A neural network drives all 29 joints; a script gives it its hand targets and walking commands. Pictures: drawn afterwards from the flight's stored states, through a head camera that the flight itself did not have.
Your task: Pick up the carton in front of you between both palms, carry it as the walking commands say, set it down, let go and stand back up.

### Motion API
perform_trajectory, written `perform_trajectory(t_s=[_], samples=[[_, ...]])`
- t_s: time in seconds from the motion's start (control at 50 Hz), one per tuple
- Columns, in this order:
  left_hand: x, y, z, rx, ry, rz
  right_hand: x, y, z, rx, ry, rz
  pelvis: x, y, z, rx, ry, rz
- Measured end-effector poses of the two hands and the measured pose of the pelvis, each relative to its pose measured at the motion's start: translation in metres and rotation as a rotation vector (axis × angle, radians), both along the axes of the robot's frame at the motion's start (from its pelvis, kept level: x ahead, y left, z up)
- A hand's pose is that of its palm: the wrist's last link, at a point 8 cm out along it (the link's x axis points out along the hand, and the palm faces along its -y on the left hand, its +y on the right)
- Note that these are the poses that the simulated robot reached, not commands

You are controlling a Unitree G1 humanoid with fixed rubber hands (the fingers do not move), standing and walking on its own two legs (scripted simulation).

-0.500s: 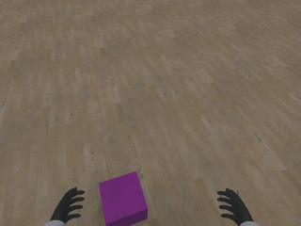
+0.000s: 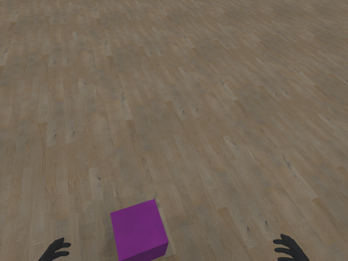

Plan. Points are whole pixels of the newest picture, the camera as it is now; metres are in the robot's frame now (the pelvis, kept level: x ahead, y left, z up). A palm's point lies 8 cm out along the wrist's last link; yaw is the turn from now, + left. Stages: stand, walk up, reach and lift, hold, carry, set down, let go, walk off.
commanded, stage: stand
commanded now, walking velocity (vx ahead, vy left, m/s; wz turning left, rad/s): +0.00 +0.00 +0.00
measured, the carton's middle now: (139, 235) +0.35 +0.10 -0.64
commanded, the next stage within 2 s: none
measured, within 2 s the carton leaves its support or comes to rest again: neither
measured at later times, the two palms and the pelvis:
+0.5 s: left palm out of the picture +0.13 +0.30 -0.10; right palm out of the picture +0.12 -0.29 -0.08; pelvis +0.01 +0.01 +0.00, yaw -1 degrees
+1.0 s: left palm out of the picture +0.09 +0.30 -0.10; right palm out of the picture +0.08 -0.31 -0.08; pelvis -0.01 +0.00 +0.01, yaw -1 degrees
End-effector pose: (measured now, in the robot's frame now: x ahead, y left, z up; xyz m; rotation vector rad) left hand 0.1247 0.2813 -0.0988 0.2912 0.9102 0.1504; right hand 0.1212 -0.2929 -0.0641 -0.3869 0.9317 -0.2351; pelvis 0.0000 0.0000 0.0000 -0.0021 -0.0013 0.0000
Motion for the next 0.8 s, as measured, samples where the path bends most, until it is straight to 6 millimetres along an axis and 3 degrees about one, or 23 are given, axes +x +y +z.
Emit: perform_trajectory(t_s=[0.38,0.8], samples=[[0.018,0.012,-0.003,0.031,0.052,-0.026,0.007,0.01,-0.011,0.025,0.039,-0.041,0.015,0.01,0.003,0.001,-0.007,-0.024],[-0.023,0.019,-0.006,0.052,0.149,-0.006,-0.026,-0.008,-0.014,0.015,0.119,-0.066,0.0,0.006,0.009,-0.001,-0.034,-0.021]])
